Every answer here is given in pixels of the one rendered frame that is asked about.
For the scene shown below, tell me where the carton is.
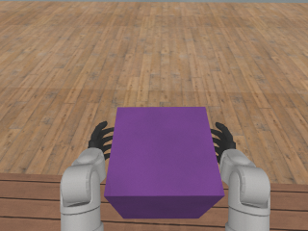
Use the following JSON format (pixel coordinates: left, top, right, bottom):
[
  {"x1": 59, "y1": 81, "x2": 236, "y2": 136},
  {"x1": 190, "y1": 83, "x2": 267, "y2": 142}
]
[{"x1": 104, "y1": 107, "x2": 225, "y2": 219}]

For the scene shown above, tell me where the robot right forearm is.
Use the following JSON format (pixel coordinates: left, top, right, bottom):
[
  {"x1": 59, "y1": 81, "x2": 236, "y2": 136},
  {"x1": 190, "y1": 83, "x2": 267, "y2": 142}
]
[{"x1": 219, "y1": 148, "x2": 270, "y2": 231}]

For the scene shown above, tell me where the right robot hand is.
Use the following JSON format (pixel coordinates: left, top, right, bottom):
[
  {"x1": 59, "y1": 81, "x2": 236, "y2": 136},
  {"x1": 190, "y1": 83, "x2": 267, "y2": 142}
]
[{"x1": 210, "y1": 122, "x2": 236, "y2": 164}]

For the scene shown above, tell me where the left robot hand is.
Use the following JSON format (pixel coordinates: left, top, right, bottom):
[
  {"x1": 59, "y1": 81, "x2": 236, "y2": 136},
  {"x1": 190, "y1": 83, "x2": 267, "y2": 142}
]
[{"x1": 88, "y1": 121, "x2": 115, "y2": 160}]

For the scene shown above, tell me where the robot left forearm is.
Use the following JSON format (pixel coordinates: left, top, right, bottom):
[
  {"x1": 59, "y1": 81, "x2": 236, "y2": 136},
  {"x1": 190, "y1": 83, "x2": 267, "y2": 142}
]
[{"x1": 60, "y1": 147, "x2": 106, "y2": 231}]

